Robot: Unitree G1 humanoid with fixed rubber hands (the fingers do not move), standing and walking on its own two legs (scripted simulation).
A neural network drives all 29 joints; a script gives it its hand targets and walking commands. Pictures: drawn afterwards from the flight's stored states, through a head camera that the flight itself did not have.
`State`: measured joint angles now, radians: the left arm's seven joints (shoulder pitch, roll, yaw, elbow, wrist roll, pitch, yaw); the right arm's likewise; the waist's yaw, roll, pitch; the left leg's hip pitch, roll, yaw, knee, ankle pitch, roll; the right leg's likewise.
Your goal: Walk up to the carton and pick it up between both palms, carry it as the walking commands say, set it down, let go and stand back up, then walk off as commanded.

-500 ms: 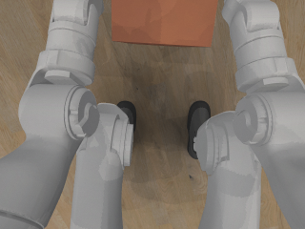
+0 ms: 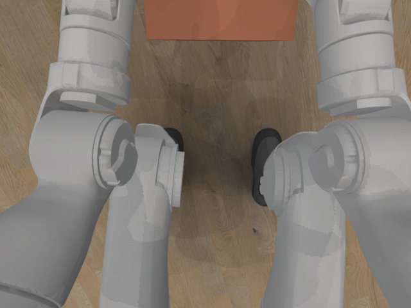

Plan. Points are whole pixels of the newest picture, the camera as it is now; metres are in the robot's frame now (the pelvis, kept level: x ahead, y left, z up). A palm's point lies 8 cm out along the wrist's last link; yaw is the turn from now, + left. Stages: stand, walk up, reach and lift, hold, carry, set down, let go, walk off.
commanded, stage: reach and lift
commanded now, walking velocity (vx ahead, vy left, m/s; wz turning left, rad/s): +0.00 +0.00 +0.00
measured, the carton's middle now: out of the picture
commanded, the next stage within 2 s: none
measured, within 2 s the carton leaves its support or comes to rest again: neither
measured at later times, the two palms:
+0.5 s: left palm out of the picture +0.56 +0.14 -0.09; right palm out of the picture +0.57 -0.10 -0.08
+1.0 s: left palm out of the picture +0.53 +0.13 -0.02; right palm out of the picture +0.54 -0.11 -0.02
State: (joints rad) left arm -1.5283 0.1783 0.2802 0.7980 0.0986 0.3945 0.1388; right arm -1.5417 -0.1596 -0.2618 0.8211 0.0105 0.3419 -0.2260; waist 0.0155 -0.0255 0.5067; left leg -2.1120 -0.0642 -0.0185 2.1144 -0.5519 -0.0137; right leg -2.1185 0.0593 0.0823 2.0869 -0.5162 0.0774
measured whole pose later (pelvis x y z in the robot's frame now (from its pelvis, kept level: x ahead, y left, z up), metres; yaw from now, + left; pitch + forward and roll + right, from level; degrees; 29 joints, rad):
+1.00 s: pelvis -0.02 +0.00 +0.06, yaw +1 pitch +21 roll -1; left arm -1.43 0.09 0.34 0.69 0.15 0.51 0.15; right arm -1.44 -0.10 -0.35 0.71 -0.08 0.46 -0.20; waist 0.01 0.01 0.52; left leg -1.78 -0.09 -0.04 1.94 -0.52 -0.02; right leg -1.78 0.06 0.08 1.92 -0.51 0.08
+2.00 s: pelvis -0.03 -0.01 +0.16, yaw +2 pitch +11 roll +0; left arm -1.26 0.03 0.34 0.67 0.15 0.51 0.15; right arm -1.27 -0.04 -0.35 0.68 -0.10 0.47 -0.19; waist 0.00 0.00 0.52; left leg -1.34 -0.08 -0.07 1.60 -0.45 -0.03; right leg -1.34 0.06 0.09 1.59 -0.44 0.07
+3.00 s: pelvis +0.05 -0.02 +0.31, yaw +2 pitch +11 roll +0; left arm -0.70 -0.14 0.38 0.75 0.27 0.39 0.10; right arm -0.72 0.14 -0.37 0.76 -0.19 0.36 -0.18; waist 0.00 -0.01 0.02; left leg -0.80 -0.06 -0.09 0.92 -0.32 -0.03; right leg -0.81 0.04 0.10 0.93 -0.32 0.04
